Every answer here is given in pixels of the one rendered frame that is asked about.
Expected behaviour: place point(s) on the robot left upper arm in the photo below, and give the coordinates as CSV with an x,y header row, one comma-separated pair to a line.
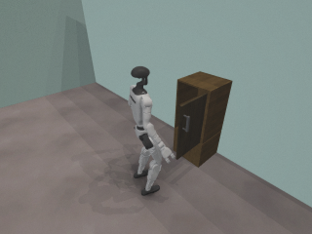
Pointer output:
x,y
129,101

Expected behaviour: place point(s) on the right robot hand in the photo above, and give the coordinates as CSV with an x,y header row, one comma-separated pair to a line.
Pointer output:
x,y
166,153

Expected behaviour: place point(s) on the right robot forearm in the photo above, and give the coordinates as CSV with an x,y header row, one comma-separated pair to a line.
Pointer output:
x,y
152,133

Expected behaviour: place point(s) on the robot right upper arm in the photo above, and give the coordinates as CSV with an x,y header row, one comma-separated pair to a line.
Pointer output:
x,y
146,104

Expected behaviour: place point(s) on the handle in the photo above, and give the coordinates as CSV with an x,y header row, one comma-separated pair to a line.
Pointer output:
x,y
187,123

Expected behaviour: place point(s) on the left robot shin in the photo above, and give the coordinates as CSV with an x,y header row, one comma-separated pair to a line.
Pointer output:
x,y
142,162

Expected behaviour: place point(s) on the robot torso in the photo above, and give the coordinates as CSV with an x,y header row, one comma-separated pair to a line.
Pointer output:
x,y
138,114

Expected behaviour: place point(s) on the cupboard door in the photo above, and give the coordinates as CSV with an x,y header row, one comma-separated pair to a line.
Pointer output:
x,y
195,109

